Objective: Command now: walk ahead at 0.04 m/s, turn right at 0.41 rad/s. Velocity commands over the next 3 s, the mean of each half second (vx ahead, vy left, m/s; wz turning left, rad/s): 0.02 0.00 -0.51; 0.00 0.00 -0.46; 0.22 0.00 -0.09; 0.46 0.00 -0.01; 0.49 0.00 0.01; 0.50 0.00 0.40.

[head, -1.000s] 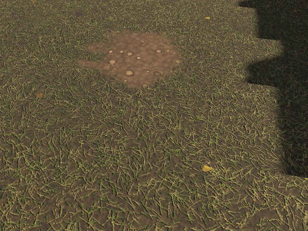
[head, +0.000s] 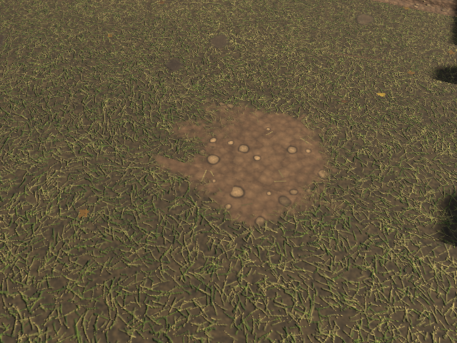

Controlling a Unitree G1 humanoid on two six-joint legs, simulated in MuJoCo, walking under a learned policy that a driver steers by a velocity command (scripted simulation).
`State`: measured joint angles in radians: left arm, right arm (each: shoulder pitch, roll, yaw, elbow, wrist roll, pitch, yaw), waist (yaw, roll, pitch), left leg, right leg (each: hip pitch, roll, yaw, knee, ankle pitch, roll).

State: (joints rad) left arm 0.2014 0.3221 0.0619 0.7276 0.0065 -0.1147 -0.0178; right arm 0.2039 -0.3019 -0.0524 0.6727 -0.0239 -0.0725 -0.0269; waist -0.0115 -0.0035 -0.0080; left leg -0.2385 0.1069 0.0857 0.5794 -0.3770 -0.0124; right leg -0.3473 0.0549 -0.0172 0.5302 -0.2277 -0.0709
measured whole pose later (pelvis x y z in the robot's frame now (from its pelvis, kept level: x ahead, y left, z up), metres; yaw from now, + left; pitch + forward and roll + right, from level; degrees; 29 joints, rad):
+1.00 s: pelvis -0.01 -0.03 +0.02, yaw -32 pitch +2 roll +1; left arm 0.23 0.32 0.09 0.66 0.01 -0.10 -0.04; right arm 0.20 -0.30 -0.06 0.71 -0.06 -0.06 -0.01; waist -0.01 -0.01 0.02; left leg -0.45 0.06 0.04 0.94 -0.45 -0.06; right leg -0.19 0.04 -0.01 0.31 -0.16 -0.07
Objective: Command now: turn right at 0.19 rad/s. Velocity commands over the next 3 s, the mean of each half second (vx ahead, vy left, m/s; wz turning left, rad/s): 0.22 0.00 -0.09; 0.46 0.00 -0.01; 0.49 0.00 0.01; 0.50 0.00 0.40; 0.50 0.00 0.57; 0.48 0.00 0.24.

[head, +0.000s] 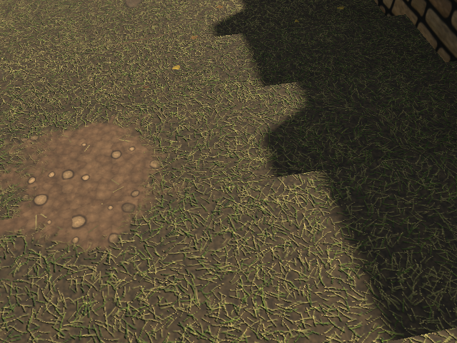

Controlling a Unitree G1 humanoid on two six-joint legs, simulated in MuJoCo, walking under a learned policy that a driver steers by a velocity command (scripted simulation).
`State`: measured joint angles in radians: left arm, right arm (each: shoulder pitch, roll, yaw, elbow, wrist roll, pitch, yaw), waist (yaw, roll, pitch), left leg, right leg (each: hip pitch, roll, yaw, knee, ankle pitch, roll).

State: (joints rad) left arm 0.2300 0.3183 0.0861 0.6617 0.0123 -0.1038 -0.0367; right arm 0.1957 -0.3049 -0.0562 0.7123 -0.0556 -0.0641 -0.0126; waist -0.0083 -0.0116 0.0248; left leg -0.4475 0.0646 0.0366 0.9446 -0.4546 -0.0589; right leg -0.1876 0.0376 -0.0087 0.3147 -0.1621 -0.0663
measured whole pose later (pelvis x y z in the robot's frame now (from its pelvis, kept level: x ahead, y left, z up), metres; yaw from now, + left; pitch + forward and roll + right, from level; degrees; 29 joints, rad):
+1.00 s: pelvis +0.38 +0.05 -0.08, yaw -1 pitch +2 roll +3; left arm 0.07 0.20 -0.03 0.73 0.09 -0.05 -0.07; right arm 0.67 -0.19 0.03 0.98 -0.09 -0.10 0.05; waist -0.15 -0.04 -0.03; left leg 0.12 -0.06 0.03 0.56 -0.71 0.03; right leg -0.64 -0.11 0.01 0.53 0.40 -0.04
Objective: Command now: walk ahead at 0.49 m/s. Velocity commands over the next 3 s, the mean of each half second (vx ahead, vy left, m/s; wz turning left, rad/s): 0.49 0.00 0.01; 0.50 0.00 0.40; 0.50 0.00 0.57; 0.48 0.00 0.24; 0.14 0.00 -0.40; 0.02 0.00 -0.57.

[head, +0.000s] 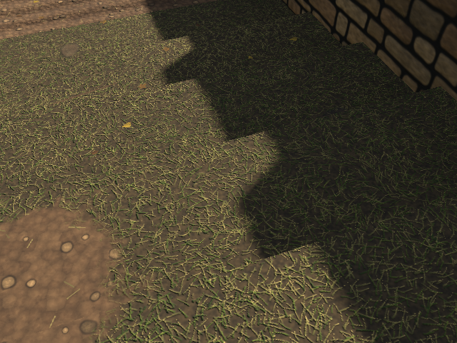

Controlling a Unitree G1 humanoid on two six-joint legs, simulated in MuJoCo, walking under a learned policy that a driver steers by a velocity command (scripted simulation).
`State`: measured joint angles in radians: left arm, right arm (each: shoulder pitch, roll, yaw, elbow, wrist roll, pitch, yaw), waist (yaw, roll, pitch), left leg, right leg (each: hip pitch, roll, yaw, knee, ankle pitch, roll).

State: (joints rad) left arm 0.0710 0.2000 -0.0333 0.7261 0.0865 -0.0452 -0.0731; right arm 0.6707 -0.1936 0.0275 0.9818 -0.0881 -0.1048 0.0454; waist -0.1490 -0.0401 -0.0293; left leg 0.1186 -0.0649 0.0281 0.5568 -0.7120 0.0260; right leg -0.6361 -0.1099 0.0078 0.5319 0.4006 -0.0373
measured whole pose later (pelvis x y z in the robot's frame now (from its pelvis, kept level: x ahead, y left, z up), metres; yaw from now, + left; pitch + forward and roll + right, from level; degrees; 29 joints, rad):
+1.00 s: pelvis +0.62 +0.02 -0.12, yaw +16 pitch +0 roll +0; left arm 0.15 0.22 -0.02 0.74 0.07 -0.13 0.01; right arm 0.43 -0.23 -0.04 0.89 -0.08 -0.14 0.10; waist -0.06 -0.01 -0.01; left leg -0.30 -0.16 -0.17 0.91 -0.47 0.12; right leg -0.34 0.00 -0.03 0.72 -0.39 -0.03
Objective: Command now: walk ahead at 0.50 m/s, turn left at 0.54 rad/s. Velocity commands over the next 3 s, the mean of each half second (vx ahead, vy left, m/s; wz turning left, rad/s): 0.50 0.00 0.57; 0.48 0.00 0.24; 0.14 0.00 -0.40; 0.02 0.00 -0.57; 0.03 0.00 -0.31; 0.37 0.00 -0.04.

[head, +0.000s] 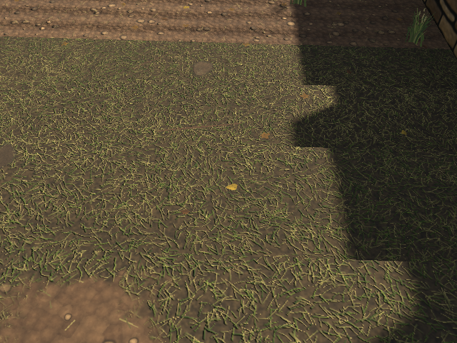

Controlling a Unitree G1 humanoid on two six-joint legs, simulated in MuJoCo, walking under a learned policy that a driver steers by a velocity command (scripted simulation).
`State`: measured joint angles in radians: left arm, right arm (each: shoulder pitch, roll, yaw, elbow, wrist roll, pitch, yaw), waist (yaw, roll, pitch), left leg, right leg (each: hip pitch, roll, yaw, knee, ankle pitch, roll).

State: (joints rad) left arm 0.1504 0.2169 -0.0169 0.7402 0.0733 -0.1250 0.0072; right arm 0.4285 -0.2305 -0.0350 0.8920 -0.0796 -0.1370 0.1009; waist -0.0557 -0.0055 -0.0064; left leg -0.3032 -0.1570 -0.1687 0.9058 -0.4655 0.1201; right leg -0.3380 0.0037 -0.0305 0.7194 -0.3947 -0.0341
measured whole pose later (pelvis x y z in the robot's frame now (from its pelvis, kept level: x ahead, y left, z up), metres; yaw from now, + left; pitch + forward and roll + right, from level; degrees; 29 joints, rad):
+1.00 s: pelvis +0.61 +0.13 -0.15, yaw +23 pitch +0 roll +0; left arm 0.07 0.26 0.01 0.84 0.03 -0.11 -0.04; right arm 0.36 -0.22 -0.05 0.95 -0.05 -0.08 0.07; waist -0.04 -0.01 0.04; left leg -0.22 -0.05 -0.07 1.07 -0.53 0.00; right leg -0.43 0.04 -0.05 0.56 -0.12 -0.07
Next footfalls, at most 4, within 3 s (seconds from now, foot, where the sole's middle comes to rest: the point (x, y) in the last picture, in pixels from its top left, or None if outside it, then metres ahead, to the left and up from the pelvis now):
0.44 left None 0.41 0.19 -0.91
0.90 right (190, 289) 0.77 0.11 -0.91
1.46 left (130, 298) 0.75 0.32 -0.91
2.02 right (204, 295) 0.75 0.06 -0.91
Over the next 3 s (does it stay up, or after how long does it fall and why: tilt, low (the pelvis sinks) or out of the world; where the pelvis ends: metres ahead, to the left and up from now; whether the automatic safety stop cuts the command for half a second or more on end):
stays up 0.91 0.08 -0.19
